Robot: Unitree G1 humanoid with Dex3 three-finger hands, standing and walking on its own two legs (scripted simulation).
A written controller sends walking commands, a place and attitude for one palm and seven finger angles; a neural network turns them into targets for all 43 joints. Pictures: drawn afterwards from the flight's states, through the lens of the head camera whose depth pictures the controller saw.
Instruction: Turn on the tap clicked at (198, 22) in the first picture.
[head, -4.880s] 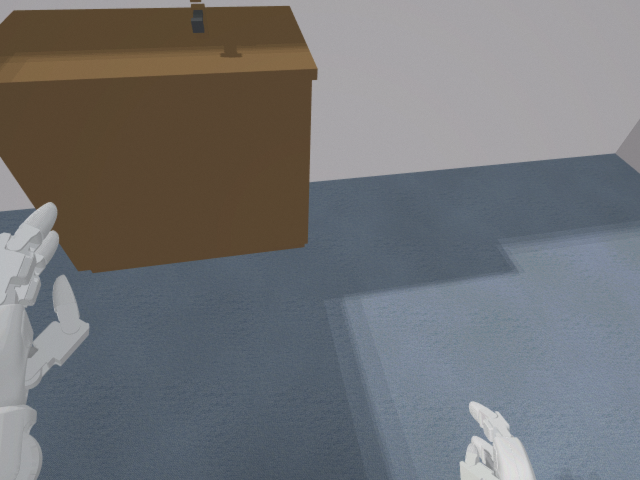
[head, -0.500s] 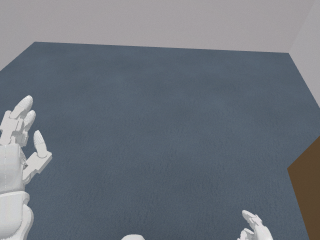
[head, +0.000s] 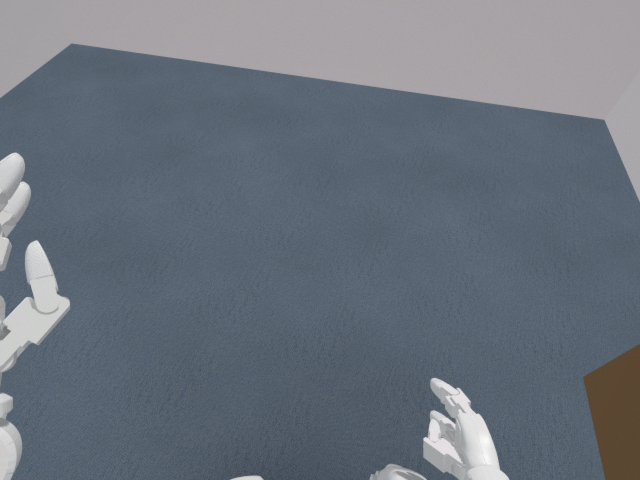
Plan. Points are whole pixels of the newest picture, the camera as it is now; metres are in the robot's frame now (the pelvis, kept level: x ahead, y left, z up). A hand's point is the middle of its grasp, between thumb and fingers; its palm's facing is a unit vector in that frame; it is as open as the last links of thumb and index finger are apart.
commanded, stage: turn to face it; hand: left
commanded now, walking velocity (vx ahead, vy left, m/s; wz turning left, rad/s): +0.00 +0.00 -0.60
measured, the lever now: out of the picture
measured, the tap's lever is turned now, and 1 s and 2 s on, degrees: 0 0 0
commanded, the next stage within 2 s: none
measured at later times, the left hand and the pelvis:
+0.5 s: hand (242, 261) +0.26 +0.10 +0.20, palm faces +0.12 -0.85 -0.52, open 7.4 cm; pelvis -0.01 -0.06 +0.00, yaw -15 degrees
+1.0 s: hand (320, 325) +0.22 +0.03 +0.18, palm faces -0.05 -0.88 -0.47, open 7.4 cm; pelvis -0.10 -0.05 -0.02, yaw -34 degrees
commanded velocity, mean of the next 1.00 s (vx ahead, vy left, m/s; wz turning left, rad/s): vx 0.00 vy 0.00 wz -0.60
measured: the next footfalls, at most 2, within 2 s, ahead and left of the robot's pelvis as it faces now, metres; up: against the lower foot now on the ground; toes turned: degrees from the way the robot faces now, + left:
right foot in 0.14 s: +0.09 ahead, -0.12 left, +0.00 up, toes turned -12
left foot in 0.70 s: +0.04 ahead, +0.10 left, +0.00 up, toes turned -17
